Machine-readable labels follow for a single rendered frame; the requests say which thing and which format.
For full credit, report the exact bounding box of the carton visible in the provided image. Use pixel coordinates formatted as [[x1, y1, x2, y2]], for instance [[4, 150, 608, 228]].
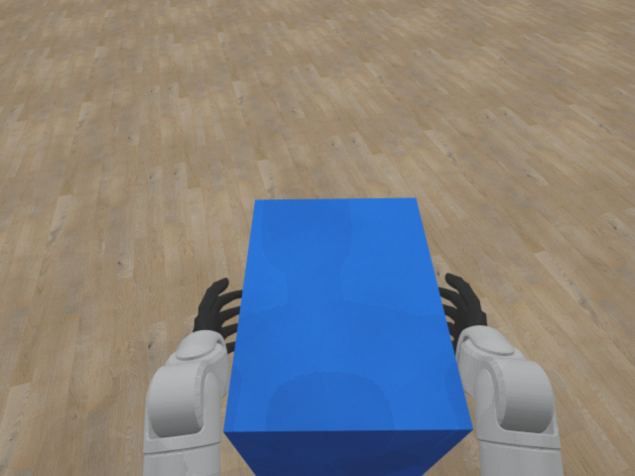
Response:
[[223, 197, 473, 476]]

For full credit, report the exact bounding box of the left robot hand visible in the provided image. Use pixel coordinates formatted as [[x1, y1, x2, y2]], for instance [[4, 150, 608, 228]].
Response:
[[192, 278, 243, 354]]

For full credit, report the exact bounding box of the left robot forearm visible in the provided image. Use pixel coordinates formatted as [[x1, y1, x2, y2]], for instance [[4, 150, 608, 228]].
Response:
[[143, 330, 231, 476]]

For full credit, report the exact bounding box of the right robot forearm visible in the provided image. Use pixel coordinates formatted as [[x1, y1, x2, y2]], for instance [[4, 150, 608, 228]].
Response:
[[455, 325, 564, 476]]

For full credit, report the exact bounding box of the right robot hand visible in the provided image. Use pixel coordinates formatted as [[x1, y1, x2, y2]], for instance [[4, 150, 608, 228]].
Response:
[[439, 273, 487, 355]]

